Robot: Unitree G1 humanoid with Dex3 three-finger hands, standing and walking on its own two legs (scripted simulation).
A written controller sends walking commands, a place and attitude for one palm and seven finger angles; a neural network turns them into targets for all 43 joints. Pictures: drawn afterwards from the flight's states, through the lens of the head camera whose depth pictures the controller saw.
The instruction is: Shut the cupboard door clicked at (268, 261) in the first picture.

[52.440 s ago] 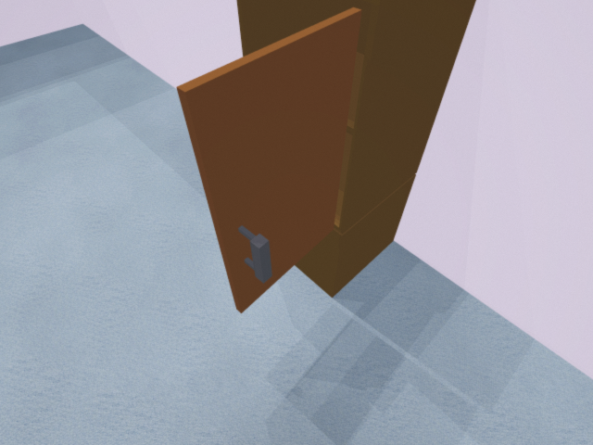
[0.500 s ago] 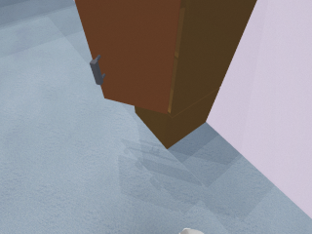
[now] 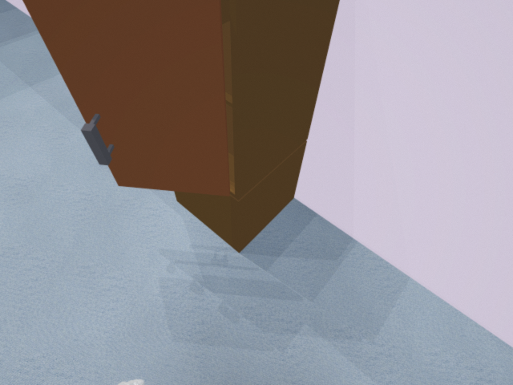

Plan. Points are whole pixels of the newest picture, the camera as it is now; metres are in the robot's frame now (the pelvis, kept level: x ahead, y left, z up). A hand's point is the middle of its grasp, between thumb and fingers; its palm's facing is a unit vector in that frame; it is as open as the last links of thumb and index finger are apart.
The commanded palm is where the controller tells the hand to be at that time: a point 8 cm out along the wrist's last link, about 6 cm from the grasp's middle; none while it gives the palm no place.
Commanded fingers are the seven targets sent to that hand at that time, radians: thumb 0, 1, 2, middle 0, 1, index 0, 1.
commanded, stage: take the last steps up to it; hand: left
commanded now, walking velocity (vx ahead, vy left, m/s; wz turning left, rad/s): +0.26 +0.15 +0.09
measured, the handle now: (100, 139) +0.67 +0.43 -0.11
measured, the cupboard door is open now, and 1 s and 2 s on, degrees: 36 36 36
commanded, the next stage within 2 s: come to a stop and stand still in 0.54 s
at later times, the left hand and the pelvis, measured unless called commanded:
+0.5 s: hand out of the picture +0.10 +0.23 -0.17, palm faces +0.10 -0.97 -0.22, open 7.3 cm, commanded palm none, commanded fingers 0.00 0.90 0.90 -0.20 -0.30 -0.20 -0.30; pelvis +0.09 +0.04 +0.00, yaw +3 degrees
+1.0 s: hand (119, 356) +0.18 +0.26 -0.19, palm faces +0.15 -0.97 -0.22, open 7.3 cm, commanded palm none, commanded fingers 0.00 0.90 0.90 -0.20 -0.30 -0.20 -0.30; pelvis +0.20 +0.08 -0.01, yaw +4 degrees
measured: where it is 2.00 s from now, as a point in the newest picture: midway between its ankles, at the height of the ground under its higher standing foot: outside the picture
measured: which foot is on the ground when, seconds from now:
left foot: down 0.00-0.06, up 0.08-0.28, down 0.30-0.60, up 0.62-0.90, down 0.92-1.00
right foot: up 0.00-0.04, down 0.06-0.32, up 0.34-0.58, down 0.60-0.92, up 0.94-1.00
